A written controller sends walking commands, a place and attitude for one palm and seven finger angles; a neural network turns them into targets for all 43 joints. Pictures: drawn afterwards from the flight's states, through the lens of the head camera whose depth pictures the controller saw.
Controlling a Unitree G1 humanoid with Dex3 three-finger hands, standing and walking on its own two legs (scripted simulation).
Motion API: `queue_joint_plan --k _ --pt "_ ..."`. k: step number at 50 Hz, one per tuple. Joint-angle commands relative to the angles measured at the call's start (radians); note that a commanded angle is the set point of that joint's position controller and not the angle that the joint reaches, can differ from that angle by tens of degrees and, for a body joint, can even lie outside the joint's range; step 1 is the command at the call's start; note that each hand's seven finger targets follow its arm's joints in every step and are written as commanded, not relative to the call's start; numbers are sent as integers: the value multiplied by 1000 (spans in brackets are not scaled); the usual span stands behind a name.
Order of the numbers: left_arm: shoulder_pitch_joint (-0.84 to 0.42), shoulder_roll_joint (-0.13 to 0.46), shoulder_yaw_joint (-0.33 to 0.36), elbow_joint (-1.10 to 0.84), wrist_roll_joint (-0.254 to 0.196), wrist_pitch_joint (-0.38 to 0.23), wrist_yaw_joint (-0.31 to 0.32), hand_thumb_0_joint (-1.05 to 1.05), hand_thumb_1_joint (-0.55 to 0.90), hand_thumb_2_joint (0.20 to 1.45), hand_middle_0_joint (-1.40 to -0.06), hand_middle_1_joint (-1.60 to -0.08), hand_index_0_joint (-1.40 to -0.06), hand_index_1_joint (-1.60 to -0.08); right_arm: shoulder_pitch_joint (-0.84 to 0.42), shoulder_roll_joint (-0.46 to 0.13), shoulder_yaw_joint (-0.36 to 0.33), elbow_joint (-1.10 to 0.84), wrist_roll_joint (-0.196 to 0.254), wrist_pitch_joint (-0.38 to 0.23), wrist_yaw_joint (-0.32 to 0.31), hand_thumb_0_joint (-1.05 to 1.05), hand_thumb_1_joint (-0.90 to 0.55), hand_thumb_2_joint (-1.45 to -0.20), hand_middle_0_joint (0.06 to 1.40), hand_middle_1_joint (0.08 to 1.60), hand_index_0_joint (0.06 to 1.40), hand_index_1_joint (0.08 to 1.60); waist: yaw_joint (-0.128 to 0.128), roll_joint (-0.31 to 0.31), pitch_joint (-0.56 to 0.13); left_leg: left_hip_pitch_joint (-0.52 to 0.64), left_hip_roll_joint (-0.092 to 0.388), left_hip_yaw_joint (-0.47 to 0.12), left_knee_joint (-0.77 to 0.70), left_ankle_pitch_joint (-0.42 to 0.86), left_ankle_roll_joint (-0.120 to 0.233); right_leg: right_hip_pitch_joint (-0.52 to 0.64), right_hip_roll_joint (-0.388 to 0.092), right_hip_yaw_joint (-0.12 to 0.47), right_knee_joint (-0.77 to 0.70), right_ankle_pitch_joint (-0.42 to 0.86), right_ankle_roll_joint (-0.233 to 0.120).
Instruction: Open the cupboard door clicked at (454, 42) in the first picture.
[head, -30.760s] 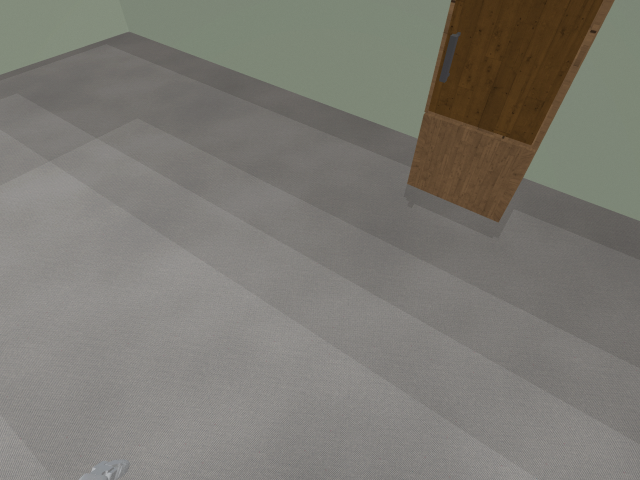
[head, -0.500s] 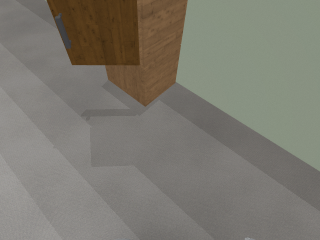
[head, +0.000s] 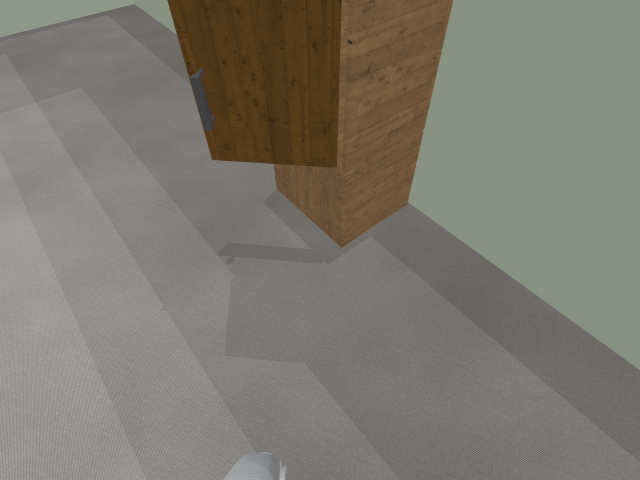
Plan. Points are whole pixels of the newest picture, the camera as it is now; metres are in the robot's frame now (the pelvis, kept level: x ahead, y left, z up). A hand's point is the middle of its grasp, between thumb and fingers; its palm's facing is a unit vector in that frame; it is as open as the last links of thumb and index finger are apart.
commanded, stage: take the last steps up to it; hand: left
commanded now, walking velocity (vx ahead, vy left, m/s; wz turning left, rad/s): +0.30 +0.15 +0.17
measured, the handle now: (204, 100) +1.07 +0.41 -0.11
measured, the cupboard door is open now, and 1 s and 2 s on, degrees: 45 45 45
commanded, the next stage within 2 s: come to a stop and stand still in 1.14 s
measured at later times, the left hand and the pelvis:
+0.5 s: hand (141, 422) +0.22 +0.30 -0.17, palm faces +0.12 -0.97 -0.20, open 7.3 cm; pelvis +0.16 +0.10 +0.00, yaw +3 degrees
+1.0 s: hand (167, 352) +0.33 +0.30 -0.17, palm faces +0.13 -0.97 -0.21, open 7.2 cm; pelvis +0.35 +0.11 +0.00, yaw +3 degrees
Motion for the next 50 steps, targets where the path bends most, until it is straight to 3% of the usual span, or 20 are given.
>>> queue_joint_plan --k 1,7,9,10,11,12,13,14,16,18,23,29,32,34,35,36,37,39,42,50 --pt "103 179 36 5 4 -39 13 0 900 900 -200 -300 -200 -300 -159 -11 -1 -121 7 -49 12 0 -900 -900 200 300 200 300 43 -140 40 -141 29 42 -153 55 -14 106 -239 114 -213 373 -112" --pt "105 204 43 48 13 -28 12 0 900 900 -200 -300 -200 -300 -195 1 13 -136 12 -72 20 0 -900 -900 200 300 200 300 46 -223 43 45 0 108 -442 24 27 84 -257 41 -132 470 -90" --pt "55 211 48 39 8 -25 10 0 900 900 -200 -300 -200 -300 -18 -37 6 -86 3 -86 6 0 -900 -900 200 300 200 300 -49 -176 -20 318 -58 157 -574 61 53 -11 -219 -26 58 580 -62" --pt "61 188 41 33 5 -23 3 0 900 900 -200 -300 -200 -300 138 -103 -8 -39 -3 -92 -8 0 -900 -900 200 300 200 300 -110 -49 -123 542 -25 132 -604 70 73 -99 -183 -61 282 506 -38" --pt "92 122 31 9 -9 -17 -8 0 900 900 -200 -300 -200 -300 280 -226 -42 -11 -17 -101 -23 0 -900 -900 200 300 200 300 -153 242 -247 769 244 -252 -624 112 179 -366 -22 -102 596 -49 13" --pt "11 95 15 -35 -7 -10 -2 0 900 900 -200 -300 -200 -300 355 -269 -48 4 -3 -92 -45 0 -900 -900 200 300 200 300 -172 281 -278 764 345 -427 -752 153 249 -484 28 20 815 -314 -2" --pt "-53 84 20 -61 -11 -3 2 0 900 900 -200 -300 -200 -300 299 -261 -48 -4 -4 -84 -57 0 -900 -900 200 300 200 300 -149 205 -178 670 381 -415 -814 95 278 -558 -5 91 925 -282 -25" --pt "-81 79 17 -57 -5 -4 4 0 900 900 -200 -300 -200 -300 213 -211 -32 -23 -2 -94 -55 0 -900 -900 200 300 200 300 -112 151 -111 525 345 -348 -834 16 261 -566 -30 97 951 -200 -36" --pt "-43 79 24 -18 7 15 -5 0 900 900 -200 -300 -200 -300 77 -109 -1 -59 -3 -100 -60 0 -900 -900 200 300 200 300 -39 182 -2 296 273 -247 -893 -94 219 -501 -67 108 896 -80 -34" --pt "22 65 22 8 11 26 -12 0 900 900 -200 -300 -200 -300 66 -77 9 -52 -3 -116 -62 0 -900 -900 200 300 200 300 2 160 -6 246 226 -158 -919 -35 200 -451 -56 94 834 -15 -31" --pt "-72 58 22 -38 8 34 -16 0 900 900 -200 -300 -200 -300 114 -63 1 -23 -2 -130 -59 0 -900 -900 200 300 200 300 8 29 26 295 231 -114 -981 33 248 -474 -53 93 610 73 -27" --pt "-207 60 15 -102 8 23 -20 0 900 900 -200 -300 -200 -300 181 -70 5 18 -7 -130 -52 0 -900 -900 200 300 200 300 -20 29 42 389 235 -77 -956 110 261 -410 -20 62 323 74 -35" --pt "-196 67 16 -107 9 12 -18 0 900 900 -200 -300 -200 -300 204 -73 8 38 -9 -126 -51 0 -900 -900 200 300 200 300 -10 13 35 407 215 -41 -861 213 234 -297 22 31 200 65 -44" --pt "-62 99 28 -63 13 -1 -16 0 900 900 -200 -300 -200 -300 201 -56 14 49 0 -126 -53 0 -900 -900 200 300 200 300 48 -16 -28 339 124 39 -638 286 164 -36 38 35 51 148 -67" --pt "70 168 46 -25 17 -16 -10 0 900 900 -200 -300 -200 -300 197 -40 16 33 13 -130 -49 0 -900 -900 200 300 200 300 95 -133 -112 158 46 103 -419 201 110 215 -111 237 5 154 -132" --pt "176 269 68 1 11 -17 -3 0 900 900 -200 -300 -200 -300 203 -20 17 -1 14 -132 -43 0 -900 -900 200 300 200 300 111 -317 -155 -87 -68 145 -148 -261 52 394 -373 589 -121 220 -252" --pt "173 262 69 -3 0 -12 10 0 900 900 -200 -300 -200 -300 158 -67 6 -13 4 -121 -43 0 -900 -900 200 300 200 300 108 -198 -97 -129 -15 26 13 -303 51 294 -433 627 -179 185 -299" --pt "49 163 44 -24 -3 -19 18 0 900 900 -200 -300 -200 -300 69 -30 2 -8 5 -113 -42 0 -900 -900 200 300 200 300 58 -109 29 -147 53 -42 44 -131 43 91 -333 442 -193 261 -239" --pt "7 105 27 -17 -4 -36 11 0 900 900 -200 -300 -200 -300 119 26 9 18 1 -89 -26 0 -900 -900 200 300 200 300 2 -111 1 -31 66 8 -58 0 13 -13 -225 210 -225 355 -175" --pt "53 144 31 55 4 -47 4 0 900 900 -200 -300 -200 -300 -19 40 9 -43 4 -89 -1 0 -900 -900 200 300 200 300 21 -142 20 24 42 79 -411 119 2 4 -207 117 -213 380 -156"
